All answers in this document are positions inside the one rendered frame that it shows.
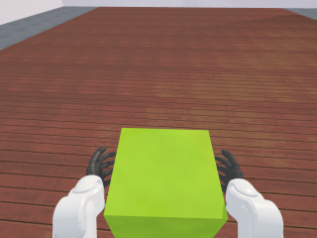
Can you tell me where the robot right forearm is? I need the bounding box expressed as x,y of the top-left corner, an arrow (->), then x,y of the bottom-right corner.
225,178 -> 283,238

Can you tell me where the right robot hand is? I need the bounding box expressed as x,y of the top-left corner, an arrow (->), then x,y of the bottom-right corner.
214,149 -> 243,195

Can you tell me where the carton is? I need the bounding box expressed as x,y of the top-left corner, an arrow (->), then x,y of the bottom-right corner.
103,128 -> 229,238

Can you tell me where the left robot hand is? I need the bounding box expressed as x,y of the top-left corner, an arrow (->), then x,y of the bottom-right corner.
86,146 -> 117,188

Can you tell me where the robot left forearm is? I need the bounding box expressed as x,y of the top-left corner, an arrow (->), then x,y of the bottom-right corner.
53,175 -> 106,238

